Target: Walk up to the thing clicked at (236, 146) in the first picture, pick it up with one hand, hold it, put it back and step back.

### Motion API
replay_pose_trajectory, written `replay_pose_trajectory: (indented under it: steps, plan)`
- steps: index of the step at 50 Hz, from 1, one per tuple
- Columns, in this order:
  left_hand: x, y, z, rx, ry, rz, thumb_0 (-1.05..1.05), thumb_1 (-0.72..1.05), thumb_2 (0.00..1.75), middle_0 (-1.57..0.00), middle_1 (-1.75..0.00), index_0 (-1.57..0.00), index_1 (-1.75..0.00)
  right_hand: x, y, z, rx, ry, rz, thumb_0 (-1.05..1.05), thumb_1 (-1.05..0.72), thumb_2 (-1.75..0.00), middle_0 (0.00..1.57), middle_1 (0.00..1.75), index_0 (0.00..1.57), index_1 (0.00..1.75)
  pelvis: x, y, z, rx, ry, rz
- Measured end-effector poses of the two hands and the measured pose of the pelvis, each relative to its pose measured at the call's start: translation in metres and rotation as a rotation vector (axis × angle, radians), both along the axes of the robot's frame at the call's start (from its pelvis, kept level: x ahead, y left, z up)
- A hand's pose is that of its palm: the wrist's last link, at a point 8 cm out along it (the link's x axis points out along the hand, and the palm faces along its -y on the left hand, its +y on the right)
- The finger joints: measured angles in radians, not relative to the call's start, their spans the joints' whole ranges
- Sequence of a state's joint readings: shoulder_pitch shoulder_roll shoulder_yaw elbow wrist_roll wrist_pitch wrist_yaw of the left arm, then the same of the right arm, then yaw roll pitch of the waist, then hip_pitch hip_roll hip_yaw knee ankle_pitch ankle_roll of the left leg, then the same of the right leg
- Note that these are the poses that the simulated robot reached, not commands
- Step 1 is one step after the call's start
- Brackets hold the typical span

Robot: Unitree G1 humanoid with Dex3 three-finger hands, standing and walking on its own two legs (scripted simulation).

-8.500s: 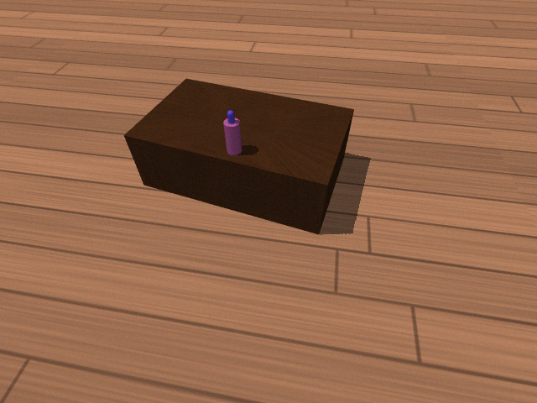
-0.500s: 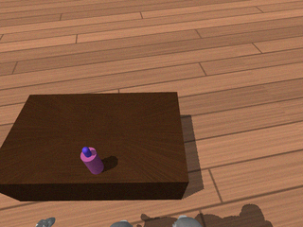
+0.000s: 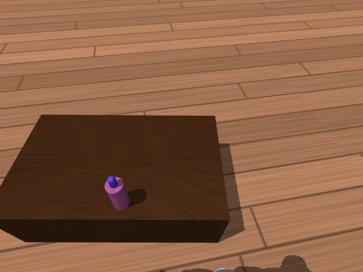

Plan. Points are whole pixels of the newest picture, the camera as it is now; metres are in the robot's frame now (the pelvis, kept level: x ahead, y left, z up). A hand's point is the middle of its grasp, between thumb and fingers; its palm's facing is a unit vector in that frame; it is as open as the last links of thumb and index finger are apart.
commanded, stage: walk up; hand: left
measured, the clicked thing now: (116, 190) +0.45 +0.26 -0.31
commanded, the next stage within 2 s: stand in 1.32 s
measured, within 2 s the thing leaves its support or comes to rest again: neither
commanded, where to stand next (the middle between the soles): +0.07 -0.01 m, yaw +1 degrees
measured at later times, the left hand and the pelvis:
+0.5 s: hand out of the picture +0.10 +0.25 -0.12, palm faces +0.00 -0.94 -0.35, open 7.4 cm; pelvis +0.02 -0.01 +0.03, yaw +0 degrees
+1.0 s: hand out of the picture +0.12 +0.24 -0.12, palm faces -0.01 -0.94 -0.35, open 7.4 cm; pelvis +0.03 -0.01 +0.03, yaw +0 degrees
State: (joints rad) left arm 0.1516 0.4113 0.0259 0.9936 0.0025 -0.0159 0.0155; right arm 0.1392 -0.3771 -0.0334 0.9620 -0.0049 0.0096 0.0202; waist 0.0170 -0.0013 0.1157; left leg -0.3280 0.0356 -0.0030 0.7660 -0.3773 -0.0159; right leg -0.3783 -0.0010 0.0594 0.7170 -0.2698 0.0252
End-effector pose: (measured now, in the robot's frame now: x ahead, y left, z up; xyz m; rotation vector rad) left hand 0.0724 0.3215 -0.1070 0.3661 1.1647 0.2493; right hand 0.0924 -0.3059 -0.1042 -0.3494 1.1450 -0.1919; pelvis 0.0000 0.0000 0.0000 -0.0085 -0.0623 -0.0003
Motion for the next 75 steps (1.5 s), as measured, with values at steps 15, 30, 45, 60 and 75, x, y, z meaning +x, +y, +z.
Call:
replay_pose_trajectory:
  steps: [15, 30, 45, 60, 75]
  plan:
    - [-0.005, -0.018, 0.015, -0.053, 0.065, 0.029, 0.01, 0.90, 0.89, -0.20, -0.30, -0.20, -0.29, 0.002, 0.012, 0.008, 0.058, 0.047, -0.014, 0.01, -0.90, -0.90, 0.21, 0.30, 0.21, 0.30, 0.011, 0.000, 0.024, 0.011, 0.015, 0.004]
    - [0.032, -0.035, 0.026, -0.063, 0.034, 0.008, 0.01, 0.90, 0.89, -0.20, -0.30, -0.20, -0.29, 0.019, -0.002, 0.017, 0.052, 0.042, -0.045, 0.01, -0.90, -0.90, 0.20, 0.30, 0.20, 0.30, 0.020, -0.008, 0.033, 0.015, 0.022, 0.005]
    - [0.043, -0.037, 0.026, -0.065, 0.037, 0.000, 0.01, 0.90, 0.89, -0.20, -0.30, -0.20, -0.29, 0.005, -0.002, 0.014, 0.056, 0.088, -0.070, 0.01, -0.90, -0.90, 0.20, 0.30, 0.20, 0.30, 0.025, -0.010, 0.035, 0.014, 0.025, 0.003]
    - [0.037, -0.033, 0.025, -0.065, 0.051, 0.012, 0.01, 0.90, 0.89, -0.20, -0.30, -0.20, -0.29, 0.006, 0.001, 0.014, 0.056, 0.093, -0.063, 0.01, -0.90, -0.90, 0.20, 0.30, 0.20, 0.30, 0.028, -0.007, 0.035, 0.014, 0.024, 0.007]
    - [0.029, -0.030, 0.024, -0.065, 0.075, 0.021, 0.01, 0.90, 0.89, -0.20, -0.30, -0.20, -0.29, 0.017, 0.001, 0.017, 0.044, 0.089, -0.034, 0.01, -0.90, -0.90, 0.20, 0.30, 0.20, 0.30, 0.037, -0.008, 0.036, 0.012, 0.036, 0.019]
